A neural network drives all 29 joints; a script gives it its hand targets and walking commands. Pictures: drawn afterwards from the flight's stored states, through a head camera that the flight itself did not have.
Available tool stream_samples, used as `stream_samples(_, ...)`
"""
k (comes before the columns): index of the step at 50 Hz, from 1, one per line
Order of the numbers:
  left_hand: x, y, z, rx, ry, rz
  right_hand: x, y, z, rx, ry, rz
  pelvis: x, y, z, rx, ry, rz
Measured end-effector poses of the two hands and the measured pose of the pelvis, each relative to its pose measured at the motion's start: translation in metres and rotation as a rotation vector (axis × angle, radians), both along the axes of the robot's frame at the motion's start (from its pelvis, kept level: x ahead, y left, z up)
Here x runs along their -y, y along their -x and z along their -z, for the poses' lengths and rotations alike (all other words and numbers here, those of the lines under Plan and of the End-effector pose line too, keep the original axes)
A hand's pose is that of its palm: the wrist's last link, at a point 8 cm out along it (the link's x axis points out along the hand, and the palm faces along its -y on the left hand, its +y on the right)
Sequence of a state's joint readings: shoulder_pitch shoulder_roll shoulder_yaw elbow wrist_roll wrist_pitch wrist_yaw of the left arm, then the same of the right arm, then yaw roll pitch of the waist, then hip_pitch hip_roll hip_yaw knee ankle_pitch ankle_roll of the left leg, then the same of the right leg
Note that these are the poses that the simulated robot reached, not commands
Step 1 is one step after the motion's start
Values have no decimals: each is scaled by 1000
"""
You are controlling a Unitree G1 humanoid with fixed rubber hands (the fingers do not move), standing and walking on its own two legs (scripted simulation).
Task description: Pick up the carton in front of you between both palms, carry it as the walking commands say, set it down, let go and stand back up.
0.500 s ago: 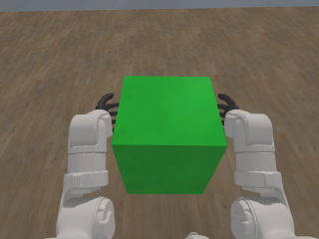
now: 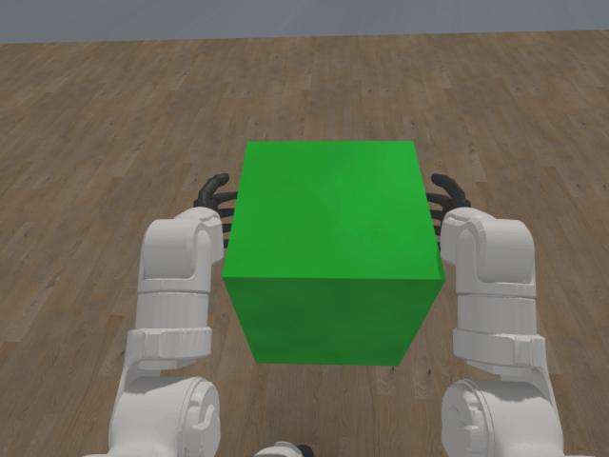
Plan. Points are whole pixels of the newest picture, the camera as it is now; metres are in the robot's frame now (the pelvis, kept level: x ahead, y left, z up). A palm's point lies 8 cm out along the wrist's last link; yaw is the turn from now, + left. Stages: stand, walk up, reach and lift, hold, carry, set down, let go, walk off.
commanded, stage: carry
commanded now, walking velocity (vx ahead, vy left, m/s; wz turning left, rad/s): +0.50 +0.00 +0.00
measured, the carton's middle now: (328, 261) +0.36 +0.03 +0.07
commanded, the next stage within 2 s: none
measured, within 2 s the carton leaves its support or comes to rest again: neither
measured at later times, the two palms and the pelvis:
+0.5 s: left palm (271, 158) +0.69 +0.18 -0.01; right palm (414, 163) +0.69 -0.12 -0.01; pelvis +0.34 +0.04 -0.07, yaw +2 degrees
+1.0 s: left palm (265, 75) +0.95 +0.23 +0.05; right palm (385, 77) +0.96 -0.07 +0.04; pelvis +0.68 +0.08 -0.06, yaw +3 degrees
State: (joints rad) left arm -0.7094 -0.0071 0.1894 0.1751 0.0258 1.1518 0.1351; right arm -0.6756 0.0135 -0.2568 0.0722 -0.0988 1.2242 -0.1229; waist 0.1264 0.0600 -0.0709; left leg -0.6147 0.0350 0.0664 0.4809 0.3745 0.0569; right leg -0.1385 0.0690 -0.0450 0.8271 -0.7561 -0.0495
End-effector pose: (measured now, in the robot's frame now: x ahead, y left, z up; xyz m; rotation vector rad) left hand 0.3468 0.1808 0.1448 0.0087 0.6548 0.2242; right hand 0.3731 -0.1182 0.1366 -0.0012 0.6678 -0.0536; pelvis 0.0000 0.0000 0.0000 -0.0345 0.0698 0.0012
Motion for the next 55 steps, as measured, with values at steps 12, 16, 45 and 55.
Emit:
stream_samples(12,2,-181,135,-167,57,118,4,-142,123,-167,73,103,-37,-160,78,5,-17,-16)
stream_samples(16,5,-228,153,-175,76,108,6,-184,142,-176,44,138,-42,-206,75,-14,-16,-17)
stream_samples(45,-40,-547,79,24,83,-58,-40,-541,84,9,-55,55,-50,-609,43,-10,-84,-62)
stream_samples(55,-76,-668,127,-25,99,40,-74,-643,114,-29,14,112,-103,-749,75,30,-59,-2)
